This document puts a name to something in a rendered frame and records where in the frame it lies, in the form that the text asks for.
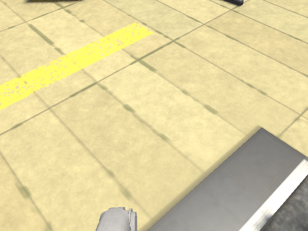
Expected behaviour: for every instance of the left robot thigh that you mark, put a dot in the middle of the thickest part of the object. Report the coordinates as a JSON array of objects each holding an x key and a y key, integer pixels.
[{"x": 118, "y": 219}]

